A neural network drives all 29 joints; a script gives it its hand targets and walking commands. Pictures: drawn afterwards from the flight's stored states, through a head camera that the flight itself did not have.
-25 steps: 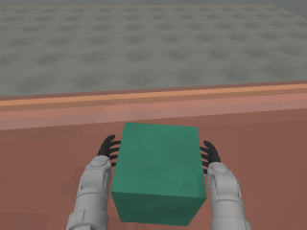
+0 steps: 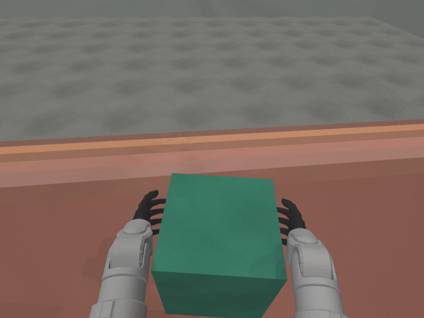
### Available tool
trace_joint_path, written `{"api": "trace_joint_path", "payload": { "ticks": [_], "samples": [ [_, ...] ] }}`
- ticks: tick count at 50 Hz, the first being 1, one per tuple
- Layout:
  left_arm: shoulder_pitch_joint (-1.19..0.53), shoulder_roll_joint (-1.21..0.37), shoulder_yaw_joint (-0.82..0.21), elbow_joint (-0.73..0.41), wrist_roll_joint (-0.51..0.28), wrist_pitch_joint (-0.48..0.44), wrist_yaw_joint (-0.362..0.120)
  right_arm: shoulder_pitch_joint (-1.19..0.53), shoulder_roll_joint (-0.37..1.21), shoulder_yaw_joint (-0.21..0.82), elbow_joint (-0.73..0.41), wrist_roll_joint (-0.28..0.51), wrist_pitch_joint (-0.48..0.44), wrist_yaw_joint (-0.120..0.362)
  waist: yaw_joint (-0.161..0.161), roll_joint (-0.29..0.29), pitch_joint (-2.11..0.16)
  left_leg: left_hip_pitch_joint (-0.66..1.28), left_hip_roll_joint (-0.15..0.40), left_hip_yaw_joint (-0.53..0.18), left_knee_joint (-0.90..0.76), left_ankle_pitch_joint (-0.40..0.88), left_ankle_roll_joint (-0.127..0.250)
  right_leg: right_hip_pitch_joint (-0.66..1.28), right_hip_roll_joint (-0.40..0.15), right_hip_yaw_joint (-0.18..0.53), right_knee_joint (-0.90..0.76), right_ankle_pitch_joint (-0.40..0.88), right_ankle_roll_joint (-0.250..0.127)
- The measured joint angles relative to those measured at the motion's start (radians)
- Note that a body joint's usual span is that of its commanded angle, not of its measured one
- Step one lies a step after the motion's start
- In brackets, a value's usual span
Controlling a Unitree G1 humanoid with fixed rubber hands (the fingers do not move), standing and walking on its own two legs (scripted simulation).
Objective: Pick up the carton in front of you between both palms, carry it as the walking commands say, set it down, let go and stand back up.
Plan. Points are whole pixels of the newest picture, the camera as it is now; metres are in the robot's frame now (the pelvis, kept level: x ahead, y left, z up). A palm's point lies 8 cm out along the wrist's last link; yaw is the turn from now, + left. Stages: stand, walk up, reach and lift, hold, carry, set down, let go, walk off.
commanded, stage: hold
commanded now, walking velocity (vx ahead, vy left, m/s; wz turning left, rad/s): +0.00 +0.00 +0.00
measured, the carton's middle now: (217, 249) +0.29 +0.00 -0.03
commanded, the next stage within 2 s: carry in 0.88 s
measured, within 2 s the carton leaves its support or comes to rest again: neither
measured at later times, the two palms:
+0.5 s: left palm (141, 225) +0.28 +0.15 +0.05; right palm (298, 235) +0.28 -0.15 +0.05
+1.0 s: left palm (140, 220) +0.29 +0.15 +0.05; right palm (295, 228) +0.29 -0.15 +0.05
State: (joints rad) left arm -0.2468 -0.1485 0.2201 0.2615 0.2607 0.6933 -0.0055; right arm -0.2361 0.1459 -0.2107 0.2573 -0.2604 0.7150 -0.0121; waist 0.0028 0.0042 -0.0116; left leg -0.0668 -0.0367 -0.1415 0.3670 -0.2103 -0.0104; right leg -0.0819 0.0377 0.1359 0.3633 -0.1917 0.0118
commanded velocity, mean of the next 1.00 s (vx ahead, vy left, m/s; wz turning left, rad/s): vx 0.08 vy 0.00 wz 0.00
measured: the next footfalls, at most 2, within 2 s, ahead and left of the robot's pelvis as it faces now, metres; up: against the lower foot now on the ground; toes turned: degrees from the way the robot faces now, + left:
right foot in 1.26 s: +0.13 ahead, -0.09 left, +0.00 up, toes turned -6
left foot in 1.56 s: +0.37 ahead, +0.14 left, +0.00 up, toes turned +12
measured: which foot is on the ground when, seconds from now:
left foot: down 0.00-1.00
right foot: down 0.00-1.00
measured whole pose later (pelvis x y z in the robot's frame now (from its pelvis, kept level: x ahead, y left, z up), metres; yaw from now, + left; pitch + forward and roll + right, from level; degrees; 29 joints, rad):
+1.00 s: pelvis +0.01 +0.00 -0.01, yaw +1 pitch -1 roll +0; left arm -0.23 -0.15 0.18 0.15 0.24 0.79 0.01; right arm -0.22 0.14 -0.19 0.15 -0.23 0.80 -0.02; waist -0.01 0.00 -0.10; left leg -0.20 -0.01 -0.08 0.51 -0.37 -0.01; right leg -0.20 0.01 0.06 0.47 -0.31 0.01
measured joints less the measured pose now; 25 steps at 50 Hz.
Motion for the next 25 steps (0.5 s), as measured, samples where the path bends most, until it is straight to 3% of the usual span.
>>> {"api": "trace_joint_path", "payload": {
  "ticks": [4, 10, 25],
  "samples": [
    [0.009, 0.002, -0.013, -0.042, -0.012, 0.026, 0.003, 0.007, -0.002, 0.012, -0.042, 0.010, 0.027, -0.002, 0.000, 0.000, -0.002, 0.018, 0.001, 0.000, -0.014, 0.007, 0.000, 0.018, -0.001, 0.000, -0.014, 0.008, 0.000],
    [-0.024, -0.005, 0.013, -0.016, 0.009, 0.054, -0.006, -0.026, 0.006, -0.015, -0.013, -0.010, 0.053, 0.009, 0.001, 0.000, 0.006, 0.029, 0.001, 0.002, -0.007, 0.008, 0.000, 0.029, 0.000, -0.001, -0.008, 0.009, 0.000],
    [-0.058, -0.014, 0.042, 0.003, 0.023, 0.045, -0.013, -0.059, 0.014, -0.043, 0.002, -0.024, 0.046, 0.015, -0.001, 0.000, 0.021, 0.009, 0.000, 0.003, 0.013, 0.008, -0.002, 0.010, 0.000, -0.007, 0.014, 0.007, 0.000]
  ]
}}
